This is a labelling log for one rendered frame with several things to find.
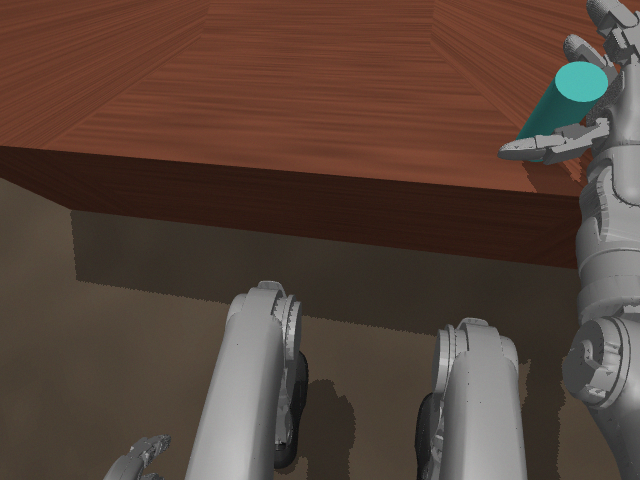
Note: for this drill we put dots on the left robot hand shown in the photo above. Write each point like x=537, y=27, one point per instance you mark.
x=142, y=453

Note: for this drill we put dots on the left robot foot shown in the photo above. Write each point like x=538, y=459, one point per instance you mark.
x=285, y=453

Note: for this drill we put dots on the can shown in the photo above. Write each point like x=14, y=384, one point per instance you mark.
x=574, y=90

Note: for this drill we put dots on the right robot hand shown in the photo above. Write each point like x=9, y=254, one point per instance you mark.
x=615, y=118

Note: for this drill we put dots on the right robot arm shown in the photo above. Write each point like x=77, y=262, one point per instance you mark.
x=602, y=368

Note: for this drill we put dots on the right robot foot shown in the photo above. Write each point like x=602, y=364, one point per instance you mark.
x=422, y=437

